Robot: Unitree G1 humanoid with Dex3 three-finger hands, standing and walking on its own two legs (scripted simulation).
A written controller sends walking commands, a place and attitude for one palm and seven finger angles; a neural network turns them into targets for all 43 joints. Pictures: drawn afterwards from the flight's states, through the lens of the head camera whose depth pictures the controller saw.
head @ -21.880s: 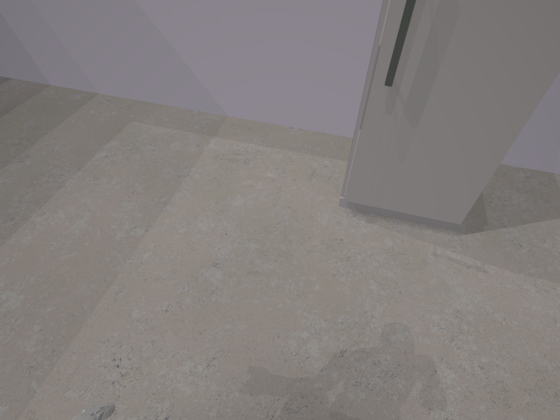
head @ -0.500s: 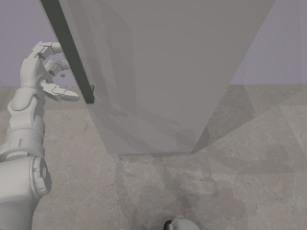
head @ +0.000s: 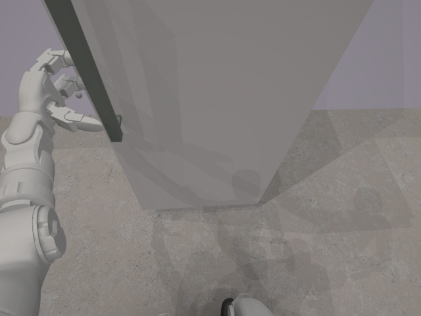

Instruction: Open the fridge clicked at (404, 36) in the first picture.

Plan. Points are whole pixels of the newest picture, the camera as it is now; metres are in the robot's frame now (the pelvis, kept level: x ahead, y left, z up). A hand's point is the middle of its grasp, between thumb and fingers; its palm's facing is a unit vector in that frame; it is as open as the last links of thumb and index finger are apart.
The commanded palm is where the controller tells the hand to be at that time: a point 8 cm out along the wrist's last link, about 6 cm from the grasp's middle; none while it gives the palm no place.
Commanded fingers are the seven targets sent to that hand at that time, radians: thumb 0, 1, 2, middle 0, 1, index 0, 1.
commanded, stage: slide the fingers in behind the handle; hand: left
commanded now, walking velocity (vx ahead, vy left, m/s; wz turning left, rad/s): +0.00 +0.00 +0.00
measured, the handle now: (89, 58) +0.52 +0.19 +0.17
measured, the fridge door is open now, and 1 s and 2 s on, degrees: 0 0 0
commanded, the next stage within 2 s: grip the handle and tug to test in 1.76 s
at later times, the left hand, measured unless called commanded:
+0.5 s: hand (88, 102) +0.48 +0.20 +0.11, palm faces -0.01 -1.00 +0.00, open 14.0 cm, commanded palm +0.44 +0.24 +0.12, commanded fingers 0.00 -0.50 0.30 -0.30 -1.20 -0.30 -1.20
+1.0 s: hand (102, 105) +0.47 +0.17 +0.12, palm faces -0.01 -1.00 -0.01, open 14.0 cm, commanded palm +0.44 +0.22 +0.12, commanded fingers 0.00 -0.50 0.30 -0.30 -1.20 -0.30 -1.20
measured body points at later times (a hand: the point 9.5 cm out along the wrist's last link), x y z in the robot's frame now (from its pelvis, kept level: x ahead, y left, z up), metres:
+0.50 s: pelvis +0.01 +0.00 +0.00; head +0.09 +0.01 +0.45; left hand +0.47 +0.25 +0.12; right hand +0.05 -0.26 -0.11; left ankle -0.04 +0.09 -0.71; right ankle +0.05 -0.12 -0.71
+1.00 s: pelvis +0.00 -0.01 +0.00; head +0.07 +0.00 +0.45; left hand +0.46 +0.23 +0.12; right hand +0.05 -0.27 -0.11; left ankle -0.04 +0.09 -0.71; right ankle +0.05 -0.12 -0.71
